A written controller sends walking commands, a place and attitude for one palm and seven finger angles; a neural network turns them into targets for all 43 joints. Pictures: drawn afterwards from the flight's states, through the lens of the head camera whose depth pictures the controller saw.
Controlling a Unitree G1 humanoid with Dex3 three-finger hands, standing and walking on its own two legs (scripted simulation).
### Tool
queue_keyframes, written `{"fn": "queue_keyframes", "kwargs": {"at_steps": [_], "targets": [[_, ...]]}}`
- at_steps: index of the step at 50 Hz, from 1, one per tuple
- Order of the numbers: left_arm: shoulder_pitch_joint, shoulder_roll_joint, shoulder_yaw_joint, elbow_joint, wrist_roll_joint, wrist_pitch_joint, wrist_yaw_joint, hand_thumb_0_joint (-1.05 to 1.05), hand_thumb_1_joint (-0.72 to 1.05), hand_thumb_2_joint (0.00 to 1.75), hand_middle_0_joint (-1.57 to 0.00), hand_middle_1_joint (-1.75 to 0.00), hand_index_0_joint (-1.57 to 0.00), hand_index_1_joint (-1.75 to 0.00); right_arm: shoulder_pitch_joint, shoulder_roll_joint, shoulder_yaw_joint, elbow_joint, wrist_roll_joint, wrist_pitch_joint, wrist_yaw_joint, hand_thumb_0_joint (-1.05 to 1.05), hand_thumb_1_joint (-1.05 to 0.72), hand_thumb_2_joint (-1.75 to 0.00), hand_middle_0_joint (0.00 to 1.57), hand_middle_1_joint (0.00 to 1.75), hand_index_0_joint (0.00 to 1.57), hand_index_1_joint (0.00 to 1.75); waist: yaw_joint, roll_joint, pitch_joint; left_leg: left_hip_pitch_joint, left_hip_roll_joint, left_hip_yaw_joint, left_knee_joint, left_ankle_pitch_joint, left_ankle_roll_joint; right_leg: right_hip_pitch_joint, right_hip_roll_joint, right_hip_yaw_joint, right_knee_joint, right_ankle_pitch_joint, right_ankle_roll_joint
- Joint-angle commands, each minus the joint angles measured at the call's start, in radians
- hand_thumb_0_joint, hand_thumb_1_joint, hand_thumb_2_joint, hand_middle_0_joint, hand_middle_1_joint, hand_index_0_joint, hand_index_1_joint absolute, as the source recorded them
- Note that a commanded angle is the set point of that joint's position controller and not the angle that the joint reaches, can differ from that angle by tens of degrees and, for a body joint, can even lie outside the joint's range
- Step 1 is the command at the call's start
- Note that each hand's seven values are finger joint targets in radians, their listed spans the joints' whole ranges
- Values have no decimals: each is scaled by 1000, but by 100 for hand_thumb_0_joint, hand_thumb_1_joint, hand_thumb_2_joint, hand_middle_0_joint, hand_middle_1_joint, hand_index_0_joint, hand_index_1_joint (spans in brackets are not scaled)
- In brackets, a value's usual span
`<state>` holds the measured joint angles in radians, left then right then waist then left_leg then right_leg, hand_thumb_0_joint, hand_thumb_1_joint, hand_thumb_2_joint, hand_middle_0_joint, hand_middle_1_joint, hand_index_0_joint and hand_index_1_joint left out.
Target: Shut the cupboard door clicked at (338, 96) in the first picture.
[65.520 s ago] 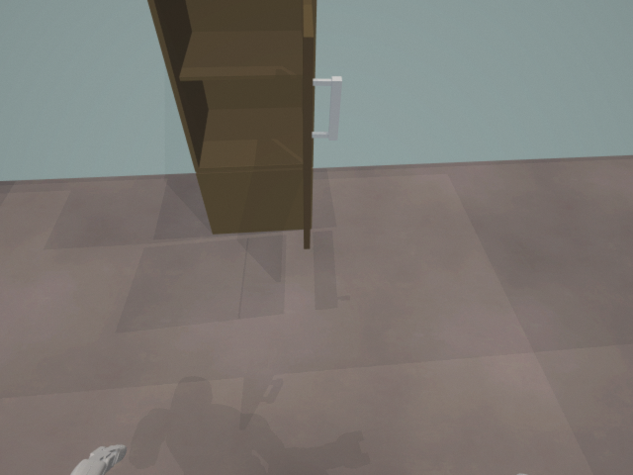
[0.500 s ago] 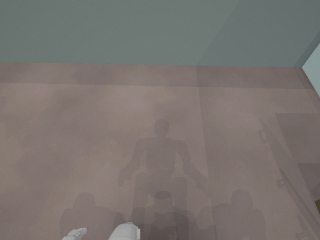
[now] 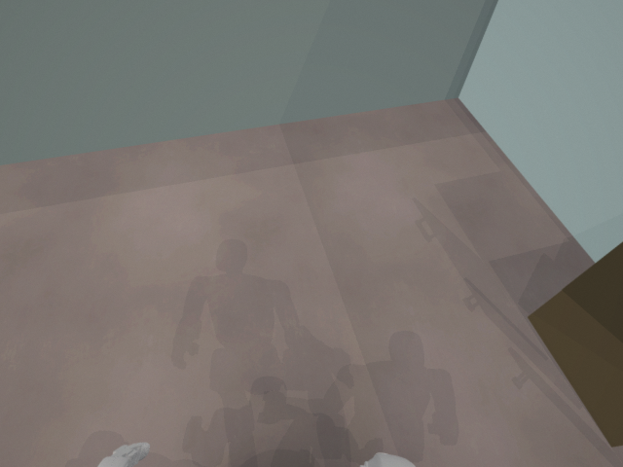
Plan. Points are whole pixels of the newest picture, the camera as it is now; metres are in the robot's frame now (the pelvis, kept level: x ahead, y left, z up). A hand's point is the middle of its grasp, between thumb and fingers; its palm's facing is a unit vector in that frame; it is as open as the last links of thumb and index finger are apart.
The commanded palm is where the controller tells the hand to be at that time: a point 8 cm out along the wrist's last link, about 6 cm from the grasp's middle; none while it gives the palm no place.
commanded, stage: turn to face it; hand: left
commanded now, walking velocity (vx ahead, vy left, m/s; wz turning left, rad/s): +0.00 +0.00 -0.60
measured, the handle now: out of the picture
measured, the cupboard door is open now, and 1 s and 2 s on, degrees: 18 18 18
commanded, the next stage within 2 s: take the last steps up to it in 1.44 s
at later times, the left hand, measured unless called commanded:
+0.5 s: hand (203, 454) +0.15 +0.17 -0.18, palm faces -0.23 -0.95 -0.20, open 7.4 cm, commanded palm none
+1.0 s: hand (272, 389) +0.24 +0.07 -0.15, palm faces -0.53 -0.79 -0.30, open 7.4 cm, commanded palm none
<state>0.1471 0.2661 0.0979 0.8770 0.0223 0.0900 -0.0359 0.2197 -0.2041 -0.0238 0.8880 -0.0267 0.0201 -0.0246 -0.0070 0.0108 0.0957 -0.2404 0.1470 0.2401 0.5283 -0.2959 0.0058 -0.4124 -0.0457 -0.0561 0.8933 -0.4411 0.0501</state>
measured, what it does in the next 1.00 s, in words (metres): steps on the spot, turning right: right foot, then left foot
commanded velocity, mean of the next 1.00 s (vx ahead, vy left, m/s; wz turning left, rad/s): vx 0.00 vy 0.00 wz -0.59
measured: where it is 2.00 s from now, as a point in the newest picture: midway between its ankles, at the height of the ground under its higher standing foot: outside the picture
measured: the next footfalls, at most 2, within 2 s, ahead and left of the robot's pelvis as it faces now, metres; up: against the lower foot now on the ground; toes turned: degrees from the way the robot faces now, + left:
right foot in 0.10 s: +0.02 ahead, -0.14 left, +0.00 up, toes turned -9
left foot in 0.48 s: +0.11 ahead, +0.10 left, +0.00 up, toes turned -13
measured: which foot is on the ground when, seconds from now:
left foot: down 0.00-0.10, up 0.12-0.46, down 0.48-0.88, up 0.90-1.00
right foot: up 0.00-0.08, down 0.10-0.48, up 0.50-0.86, down 0.88-1.00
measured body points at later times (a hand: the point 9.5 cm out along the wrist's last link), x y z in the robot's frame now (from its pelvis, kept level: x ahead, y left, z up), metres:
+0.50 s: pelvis +0.03 -0.01 -0.01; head +0.08 +0.00 +0.43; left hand +0.16 +0.22 -0.17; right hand +0.06 -0.29 -0.13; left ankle +0.07 +0.10 -0.74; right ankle -0.02 -0.13 -0.74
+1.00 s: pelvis +0.03 -0.04 -0.01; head +0.06 -0.10 +0.44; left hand +0.27 +0.12 -0.13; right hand -0.08 -0.30 -0.17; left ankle +0.07 +0.10 -0.67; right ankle -0.04 -0.12 -0.74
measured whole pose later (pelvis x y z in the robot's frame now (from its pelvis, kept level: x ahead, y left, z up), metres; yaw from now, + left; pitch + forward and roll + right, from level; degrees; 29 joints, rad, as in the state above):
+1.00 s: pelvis +0.03 -0.04 -0.01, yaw -34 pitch +2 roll +0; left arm 0.15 0.21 0.05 0.87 0.02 0.03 0.00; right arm 0.20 -0.29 -0.06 0.92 -0.01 0.08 -0.02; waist -0.02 0.07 0.09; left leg -0.48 0.10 0.05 1.12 -0.48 -0.07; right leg -0.29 0.00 -0.03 0.59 -0.33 -0.02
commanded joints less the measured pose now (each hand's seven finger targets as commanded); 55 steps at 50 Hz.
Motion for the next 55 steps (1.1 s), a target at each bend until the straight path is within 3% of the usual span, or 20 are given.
{"fn": "queue_keyframes", "kwargs": {"at_steps": [1,3,5,6,8,12,19,22,24,25,26,30,39,41,42,43,44,47,50,55], "targets": [[-20,31,-5,-97,-1,-42,-5,0,90,90,-20,-30,-20,-30,40,-234,-77,-38,-4,-13,-2,0,-90,-90,20,30,20,30,-22,197,-166,173,228,-120,-53,495,94,48,38,-58,-212,58,-23],[72,67,6,-69,2,-53,1,0,90,90,-20,-30,-20,-30,13,-233,-80,-43,5,-10,4,0,-90,-90,20,30,20,30,33,116,-190,61,187,-69,86,381,26,246,35,-47,-427,270,-50],[187,245,35,-33,9,-74,27,0,90,90,-20,-30,-20,-30,-68,-109,-48,-118,15,-4,13,0,-90,-90,20,30,20,30,101,-325,-175,-364,-53,-39,487,-356,-80,457,-321,447,-528,818,-219],[204,253,33,-27,-4,-69,39,0,90,90,-20,-30,-20,-30,-78,-137,-44,-120,17,14,1,0,-90,-90,20,30,20,30,101,-273,-170,-382,-43,-181,621,-356,-73,386,-366,441,-542,796,-283],[95,190,28,-53,-1,-68,54,0,90,90,-20,-30,-20,-30,-83,-131,-47,-106,13,16,-4,0,-90,-90,20,30,20,30,51,-303,-116,-463,-26,-244,677,-236,-78,372,-268,393,-545,686,-258],[15,148,7,-84,-2,-74,50,0,90,90,-20,-30,-20,-30,-37,-131,-47,-68,10,20,9,0,-90,-90,20,30,20,30,2,-162,-142,-314,-47,-218,572,-100,-100,269,-175,254,-519,654,-224],[47,172,20,-66,8,-67,42,0,90,90,-20,-30,-20,-30,-69,-112,-44,-96,20,4,3,0,-90,-90,20,30,20,30,29,-166,-158,-195,-108,-202,244,-129,-90,261,-167,376,-479,620,-239],[-4,158,19,-72,-4,-58,40,0,90,90,-20,-30,-20,-30,28,-127,-44,-67,23,-11,-7,0,-90,-90,20,30,20,30,-29,-149,-179,27,-119,-201,-54,70,-79,151,-105,369,-386,587,-161],[34,55,-4,-96,-20,-52,29,0,90,90,-20,-30,-20,-30,81,-275,-71,-65,6,-25,-9,0,-90,-90,20,30,20,30,-36,266,-224,251,241,-540,-207,322,47,-124,112,156,-77,-29,-45],[21,74,-2,-106,-10,-50,29,0,90,90,-20,-30,-20,-30,91,-295,-69,-74,-3,-17,-15,0,-90,-90,20,30,20,30,-44,271,-205,200,347,-578,-205,420,144,-142,88,111,139,-209,-31],[25,91,6,-98,1,-47,24,0,90,90,-20,-30,-20,-30,61,-257,-57,-85,-8,-17,-17,0,-90,-90,20,30,20,30,-30,165,-177,128,320,-524,-211,406,161,-130,55,129,244,-162,-26],[23,74,12,-73,1,-31,0,0,90,90,-20,-30,-20,-30,-26,-196,-43,-106,-8,-22,-22,0,-90,-90,20,30,20,30,7,185,-114,116,188,-276,-168,510,112,-162,20,75,304,-31,8],[-37,36,-6,-95,-1,-42,-8,0,90,90,-20,-30,-20,-30,42,-235,-73,-58,-6,-12,-4,0,-90,-90,20,30,20,30,-36,231,-157,174,213,-146,-67,539,101,10,39,-49,-129,9,-14],[28,51,-1,-76,-2,-50,-6,0,90,90,-20,-30,-20,-30,6,-244,-79,-59,-1,-8,0,0,-90,-90,20,30,20,30,10,180,-171,106,205,-105,18,444,54,150,46,-57,-311,156,-34],[104,88,7,-53,1,-58,-2,0,90,90,-20,-30,-20,-30,-12,-236,-80,-66,6,-8,4,0,-90,-90,20,30,20,30,53,101,-199,22,162,-70,139,341,7,291,24,-21,-445,298,-52],[168,200,25,-34,12,-73,12,0,90,90,-20,-30,-20,-30,-21,-163,-64,-94,17,-4,10,0,-90,-90,20,30,20,30,88,-221,-207,-206,39,-17,358,-23,-58,452,-188,272,-540,534,-130],[202,263,35,-20,1,-75,29,0,90,90,-20,-30,-20,-30,-81,-131,-47,-140,13,5,8,0,-90,-90,20,30,20,30,105,-344,-170,-369,-65,-92,559,-384,-85,422,-348,477,-531,869,-236],[68,193,22,-56,-3,-67,49,0,90,90,-20,-30,-20,-30,-88,-145,-49,-107,12,20,-1,0,-90,-90,20,30,20,30,47,-286,-100,-432,-24,-249,690,-211,-78,298,-257,402,-579,518,-245],[9,144,2,-75,-4,-77,49,0,90,90,-20,-30,-20,-30,-32,-143,-46,-68,8,16,10,0,-90,-90,20,30,20,30,-1,-192,-152,-340,-36,-227,608,-98,-96,289,-172,247,-519,673,-216],[77,160,8,-48,1,-80,48,0,90,90,-20,-30,-20,-30,-50,-117,-38,-69,14,11,8,0,-90,-90,20,30,20,30,28,-141,-198,-306,-80,-203,424,-104,-102,369,-171,285,-487,742,-238]]}}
